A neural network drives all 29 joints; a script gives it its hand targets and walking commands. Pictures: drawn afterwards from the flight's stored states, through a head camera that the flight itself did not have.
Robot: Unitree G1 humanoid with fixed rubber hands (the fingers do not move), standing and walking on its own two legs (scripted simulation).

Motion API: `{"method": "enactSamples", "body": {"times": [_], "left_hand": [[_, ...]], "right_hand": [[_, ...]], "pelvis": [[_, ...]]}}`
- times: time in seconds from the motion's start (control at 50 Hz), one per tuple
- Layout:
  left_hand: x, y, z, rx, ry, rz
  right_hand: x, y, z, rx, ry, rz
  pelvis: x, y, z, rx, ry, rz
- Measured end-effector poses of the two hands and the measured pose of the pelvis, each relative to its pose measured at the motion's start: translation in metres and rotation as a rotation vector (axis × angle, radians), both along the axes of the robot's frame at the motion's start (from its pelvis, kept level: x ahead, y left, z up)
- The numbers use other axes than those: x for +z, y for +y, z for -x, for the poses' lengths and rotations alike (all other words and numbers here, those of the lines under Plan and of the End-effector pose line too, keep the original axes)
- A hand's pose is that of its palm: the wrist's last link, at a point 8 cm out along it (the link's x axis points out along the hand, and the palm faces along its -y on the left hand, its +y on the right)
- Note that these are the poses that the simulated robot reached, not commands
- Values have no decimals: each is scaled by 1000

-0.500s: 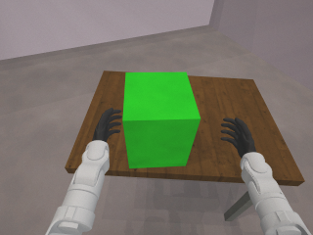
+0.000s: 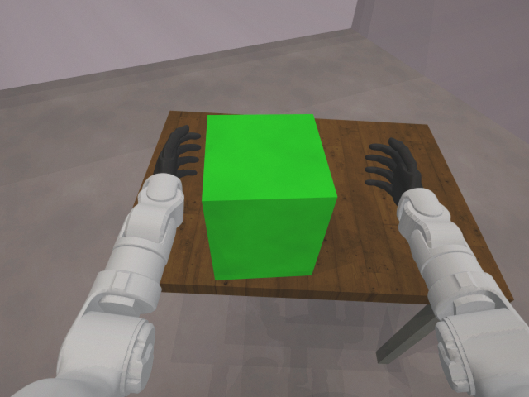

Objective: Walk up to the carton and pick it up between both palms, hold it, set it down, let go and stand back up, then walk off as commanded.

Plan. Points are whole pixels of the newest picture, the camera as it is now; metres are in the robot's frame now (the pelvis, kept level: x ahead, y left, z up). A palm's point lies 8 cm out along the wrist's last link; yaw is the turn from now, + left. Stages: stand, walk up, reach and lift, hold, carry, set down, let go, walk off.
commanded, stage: reach and lift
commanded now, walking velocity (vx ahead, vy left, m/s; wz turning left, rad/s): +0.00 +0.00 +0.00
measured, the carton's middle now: (262, 199) +0.47 +0.03 -0.01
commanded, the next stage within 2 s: none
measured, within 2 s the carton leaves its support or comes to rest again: neither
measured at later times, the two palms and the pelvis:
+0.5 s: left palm (171, 130) +0.45 +0.17 +0.17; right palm (399, 144) +0.45 -0.18 +0.16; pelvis +0.00 +0.00 +0.00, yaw +0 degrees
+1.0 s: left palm (179, 182) +0.45 +0.18 +0.05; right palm (387, 169) +0.47 -0.19 +0.09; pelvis +0.01 +0.00 -0.01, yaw -1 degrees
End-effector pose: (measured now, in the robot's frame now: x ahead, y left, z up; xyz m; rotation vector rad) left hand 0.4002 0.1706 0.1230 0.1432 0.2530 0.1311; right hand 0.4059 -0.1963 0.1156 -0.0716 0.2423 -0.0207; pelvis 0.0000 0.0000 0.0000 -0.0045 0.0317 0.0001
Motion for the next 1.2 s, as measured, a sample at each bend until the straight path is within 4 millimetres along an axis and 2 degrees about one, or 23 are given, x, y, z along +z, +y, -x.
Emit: {"method": "enactSamples", "body": {"times": [0.16, 0.38, 0.54, 0.72, 0.88, 1.0, 1.08, 1.2], "left_hand": [[18, 2, -19, 5, -11, -17], [39, 1, -40, 3, -13, -31], [42, -1, -56, 4, 8, -30], [19, 6, -64, 7, -21, -32], [-38, 7, -55, -22, 26, -11], [-71, 6, -51, -31, 41, 0], [-82, 6, -54, -34, 24, 3], [-87, 5, -58, -36, -2, 5]], "right_hand": [[12, 6, -16, -1, 19, 2], [43, 15, -39, 2, 4, -2], [46, 16, -50, -6, 36, 11], [27, 11, -60, -17, 38, 30], [4, 8, -66, -27, 20, 44], [-23, 5, -67, -25, 54, 40], [-37, 4, -70, -23, 62, 29], [-43, 7, -78, -12, 32, 20]], "pelvis": [[0, 0, -1, -1, 25, 1], [-1, 1, -2, -3, 81, 4], [-1, 0, -4, -6, 130, 6], [-2, 0, -8, -7, 185, 7], [-4, 2, -8, -10, 252, 10], [-7, 4, -5, -12, 322, 12], [-10, 4, -5, -13, 373, 12], [-12, 3, -7, -14, 421, 12]]}}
